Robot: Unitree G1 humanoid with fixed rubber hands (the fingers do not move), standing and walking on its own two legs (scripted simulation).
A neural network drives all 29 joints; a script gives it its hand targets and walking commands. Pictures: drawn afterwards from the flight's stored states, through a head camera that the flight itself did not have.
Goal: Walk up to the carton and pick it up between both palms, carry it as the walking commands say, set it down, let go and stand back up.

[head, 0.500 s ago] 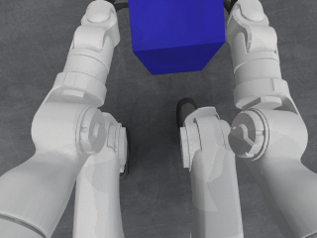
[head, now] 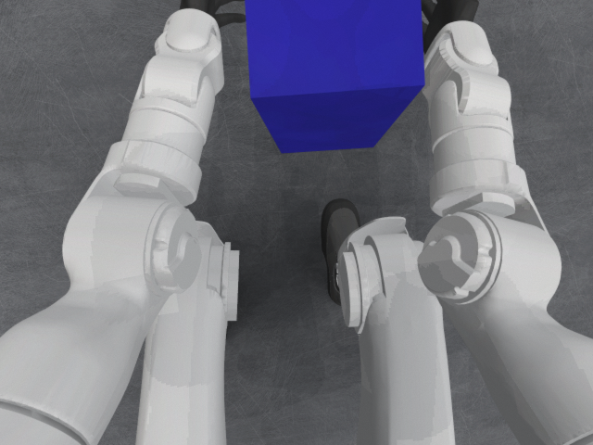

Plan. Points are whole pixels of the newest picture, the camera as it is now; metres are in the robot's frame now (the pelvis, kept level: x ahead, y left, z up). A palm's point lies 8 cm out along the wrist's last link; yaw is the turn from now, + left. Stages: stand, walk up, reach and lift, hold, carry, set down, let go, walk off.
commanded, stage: set down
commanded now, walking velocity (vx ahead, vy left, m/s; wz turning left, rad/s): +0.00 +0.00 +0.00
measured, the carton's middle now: (326, 57) +0.52 -0.08 -0.22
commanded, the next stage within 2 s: none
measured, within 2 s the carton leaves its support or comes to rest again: rests again in 1.24 s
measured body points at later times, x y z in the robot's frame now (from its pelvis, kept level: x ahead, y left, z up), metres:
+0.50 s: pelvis +0.00 +0.00 +0.00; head +0.36 +0.00 +0.28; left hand +0.56 +0.06 -0.17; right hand +0.54 -0.19 -0.14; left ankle +0.10 +0.12 -0.36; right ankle +0.17 -0.14 -0.36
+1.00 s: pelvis +0.01 +0.00 +0.00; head +0.37 +0.01 +0.27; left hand +0.55 +0.06 -0.19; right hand +0.52 -0.20 -0.17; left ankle +0.10 +0.12 -0.36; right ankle +0.17 -0.14 -0.36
